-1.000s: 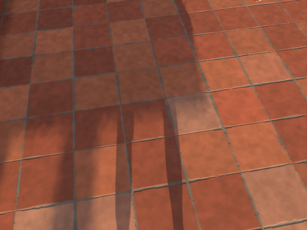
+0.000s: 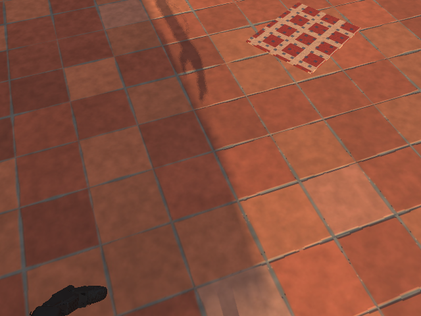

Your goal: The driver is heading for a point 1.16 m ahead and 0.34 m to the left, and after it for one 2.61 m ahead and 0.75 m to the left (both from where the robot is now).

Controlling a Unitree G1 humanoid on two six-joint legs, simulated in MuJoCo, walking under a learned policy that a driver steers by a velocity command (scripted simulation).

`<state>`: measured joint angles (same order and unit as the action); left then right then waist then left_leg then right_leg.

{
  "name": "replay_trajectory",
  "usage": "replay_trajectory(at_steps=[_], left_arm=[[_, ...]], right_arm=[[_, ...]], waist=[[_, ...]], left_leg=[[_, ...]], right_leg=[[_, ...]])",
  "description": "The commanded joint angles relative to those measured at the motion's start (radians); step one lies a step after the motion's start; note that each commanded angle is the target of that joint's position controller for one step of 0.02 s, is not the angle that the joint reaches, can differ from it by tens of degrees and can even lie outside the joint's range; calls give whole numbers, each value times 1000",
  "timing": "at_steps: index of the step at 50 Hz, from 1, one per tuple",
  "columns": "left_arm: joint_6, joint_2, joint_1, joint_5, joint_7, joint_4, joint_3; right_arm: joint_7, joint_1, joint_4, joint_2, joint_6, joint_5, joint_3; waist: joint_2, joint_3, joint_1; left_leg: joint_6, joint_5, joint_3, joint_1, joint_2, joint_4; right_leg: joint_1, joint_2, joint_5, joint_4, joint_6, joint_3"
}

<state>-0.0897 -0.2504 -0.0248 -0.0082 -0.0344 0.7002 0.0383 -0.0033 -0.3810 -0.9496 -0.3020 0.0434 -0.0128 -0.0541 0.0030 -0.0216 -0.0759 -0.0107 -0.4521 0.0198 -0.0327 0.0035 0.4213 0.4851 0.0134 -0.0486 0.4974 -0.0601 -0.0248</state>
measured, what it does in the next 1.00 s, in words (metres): walks ahead, turning left: left foot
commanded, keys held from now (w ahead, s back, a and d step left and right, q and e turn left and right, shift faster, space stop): w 0.24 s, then w+q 0.76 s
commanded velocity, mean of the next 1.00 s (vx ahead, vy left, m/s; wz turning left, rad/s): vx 0.50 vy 0.00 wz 0.32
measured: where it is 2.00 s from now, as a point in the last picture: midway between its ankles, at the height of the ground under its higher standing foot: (111, 173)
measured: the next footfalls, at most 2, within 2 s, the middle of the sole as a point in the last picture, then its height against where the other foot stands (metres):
left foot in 0.54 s outside the picture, level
right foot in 1.02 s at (202, 224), level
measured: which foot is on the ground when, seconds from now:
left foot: down 0.00-0.00, up 0.02-0.52, down 0.54-1.00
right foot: down 0.00-0.54, up 0.56-1.00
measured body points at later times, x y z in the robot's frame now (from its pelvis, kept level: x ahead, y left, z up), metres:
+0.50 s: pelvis +0.28 +0.01 +0.00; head +0.30 +0.02 +0.45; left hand +0.26 +0.30 -0.13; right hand +0.50 -0.20 -0.09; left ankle +0.42 +0.14 -0.71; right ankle +0.12 -0.11 -0.72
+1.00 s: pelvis +0.57 +0.07 +0.01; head +0.59 +0.08 +0.46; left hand +0.71 +0.37 -0.06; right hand +0.69 -0.21 -0.11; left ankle +0.42 +0.13 -0.72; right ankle +0.74 +0.00 -0.72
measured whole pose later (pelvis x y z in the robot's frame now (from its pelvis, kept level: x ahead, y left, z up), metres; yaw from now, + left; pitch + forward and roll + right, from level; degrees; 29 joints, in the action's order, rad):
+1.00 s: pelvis +0.57 +0.07 +0.01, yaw +22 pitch +2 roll +1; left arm -0.12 -0.28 -0.01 0.00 -0.02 0.71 0.04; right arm -0.02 -0.39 -0.79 -0.29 0.03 -0.02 -0.08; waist 0.03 0.00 -0.09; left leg -0.06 -0.40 -0.22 0.07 0.11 0.45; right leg 0.47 0.00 -0.01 0.44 0.02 0.08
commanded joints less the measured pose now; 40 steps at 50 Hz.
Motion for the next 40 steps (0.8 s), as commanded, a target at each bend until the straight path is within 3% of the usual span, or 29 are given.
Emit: replay_trajectory(at_steps=[1,2,3,4,5,6,9,12,16,19,22,24,25,26,27,28,29,30,31,32,33,35,38,40], left_arm=[[3,-305,-416,7,9,61,94],[4,-201,-402,-4,9,50,68],[3,-172,-327,-3,12,41,56],[2,-162,-262,4,12,33,51],[1,-137,-218,11,10,30,44],[-4,-122,-195,19,9,30,39],[-19,-134,-197,8,8,52,43],[-16,-162,-235,8,21,82,50],[-12,-180,-270,10,33,114,53],[-5,-187,-320,5,36,153,56],[14,-191,-326,0,41,174,62],[28,-211,-299,-2,50,169,68],[37,-223,-283,-2,56,162,71],[48,-216,-273,1,65,153,67],[47,-193,-290,18,75,125,53],[16,-49,-395,42,52,89,6],[-24,-132,-317,8,35,95,20],[-49,-177,-226,-27,25,64,31],[-62,-168,-180,-22,29,52,27],[-63,-170,-158,2,37,52,34],[-53,-176,-167,14,40,49,41],[-31,-151,-187,22,41,43,41],[-13,-119,-113,26,46,14,32],[-16,-100,-37,24,42,-7,25]], right_arm=[[3,-101,88,13,32,12,24],[11,-24,79,-104,51,-10,0],[17,73,112,-141,64,-29,-12],[13,120,119,-129,68,-24,-11],[11,137,120,-120,64,-8,-15],[11,114,115,-107,55,-5,-16],[6,105,112,-61,26,2,-8],[5,204,145,-53,23,13,-6],[22,314,168,-28,31,0,7],[35,388,203,-31,31,-9,9],[54,425,238,-42,32,-9,6],[64,384,245,-64,31,-4,-5],[64,311,233,-89,28,-2,-21],[60,166,196,-131,26,-3,-49],[45,-2,164,-215,19,-4,-81],[42,-24,164,-299,19,-15,-96],[41,-48,175,-207,21,-16,-71],[36,-4,181,-168,26,-7,-61],[33,53,197,-151,30,-3,-57],[31,112,213,-123,29,1,-49],[28,144,230,-102,30,12,-40],[21,158,243,-106,28,8,-42],[1,122,240,-148,28,0,-56],[-8,98,236,-152,23,-5,-59]], waist=[[319,411,138],[192,346,184],[143,200,175],[62,125,145],[43,71,118],[67,65,85],[68,40,56],[47,1,76],[49,-23,121],[42,-45,150],[44,-54,147],[68,-17,113],[83,36,70],[64,116,-4],[-40,225,-61],[-287,325,30],[-188,385,-32],[-150,247,-41],[-55,173,-14],[-12,109,22],[-30,93,58],[-48,75,88],[-49,35,75],[-61,21,47]], left_leg=[[-23,-100,-45,632,61,763],[-35,-133,-148,747,5,859],[-47,-39,-123,798,-42,856],[-41,53,-96,767,-88,814],[-32,109,-90,734,-115,757],[-25,147,-98,673,-138,729],[4,197,-84,647,-153,642],[30,350,-77,709,-156,478],[19,558,-37,655,-118,254],[-3,562,-42,678,-97,184],[-42,461,-38,718,-81,145],[-73,362,12,637,-39,143],[-91,327,48,529,0,143],[-119,352,68,333,45,109],[-182,382,-138,29,-73,110],[-383,207,-692,-325,-310,9],[-384,92,-827,-386,-329,-107],[-336,152,-682,-291,-298,-120],[-306,243,-570,-156,-257,-123],[-288,354,-485,-13,-224,-139],[-283,437,-438,80,-199,-161],[-292,501,-397,170,-181,-196],[-277,527,-323,257,-146,-221],[-237,475,-279,296,-101,-214]], right_leg=[[-903,383,-172,-110,-272,686],[-860,356,-316,-173,-238,703],[-727,323,-283,-200,-199,560],[-589,285,-181,-228,-183,460],[-483,252,-89,-259,-177,387],[-417,230,-34,-287,-173,340],[-330,212,42,-352,-190,248],[-331,198,76,-383,-185,180],[-346,168,74,-402,-136,47],[-447,208,76,-389,-125,10],[-575,252,167,-326,-100,-16],[-614,258,435,-221,-74,-48],[-615,246,613,-108,-56,-73],[-560,205,688,89,-25,-117],[-331,162,454,392,15,-134],[130,-60,-400,741,87,-69],[259,-52,-520,853,70,118],[333,-1,-439,849,47,126],[307,43,-357,782,37,117],[251,70,-312,691,45,110],[177,89,-284,645,51,117],[127,92,-271,559,78,107],[127,73,-130,379,118,82],[81,44,22,219,126,79]])
Keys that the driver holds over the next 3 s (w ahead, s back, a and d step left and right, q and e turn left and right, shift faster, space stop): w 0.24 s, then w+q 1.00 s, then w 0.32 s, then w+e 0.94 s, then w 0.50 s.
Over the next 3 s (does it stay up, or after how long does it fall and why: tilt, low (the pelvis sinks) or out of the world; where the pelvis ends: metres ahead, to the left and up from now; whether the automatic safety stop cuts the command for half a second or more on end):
stays up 1.57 0.50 0.01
